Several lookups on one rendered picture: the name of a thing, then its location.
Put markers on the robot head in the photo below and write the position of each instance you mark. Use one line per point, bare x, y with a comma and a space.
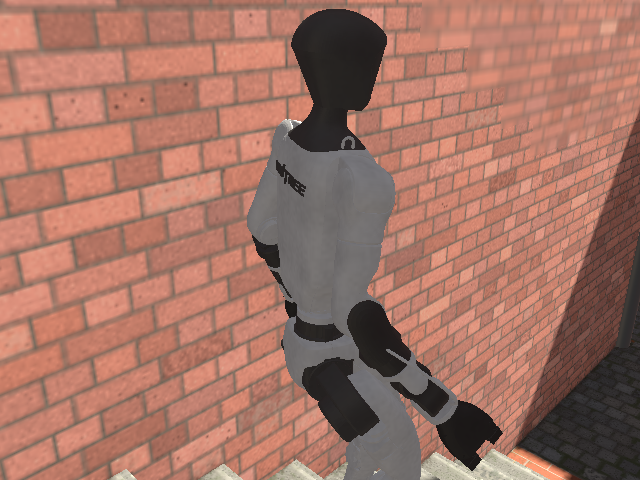
339, 53

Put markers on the right robot upper arm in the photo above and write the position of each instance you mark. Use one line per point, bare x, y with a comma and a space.
363, 195

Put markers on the robot right forearm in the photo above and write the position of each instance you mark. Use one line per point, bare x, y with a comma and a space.
373, 334

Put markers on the left robot upper arm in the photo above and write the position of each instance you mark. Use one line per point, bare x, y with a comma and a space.
262, 215

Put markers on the right robot hand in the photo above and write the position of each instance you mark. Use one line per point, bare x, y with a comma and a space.
465, 432

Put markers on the robot right thigh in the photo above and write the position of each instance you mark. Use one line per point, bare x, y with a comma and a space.
368, 410

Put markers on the robot left forearm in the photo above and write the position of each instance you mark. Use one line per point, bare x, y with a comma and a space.
271, 255

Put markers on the left robot hand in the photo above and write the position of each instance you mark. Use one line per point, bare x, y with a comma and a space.
291, 308

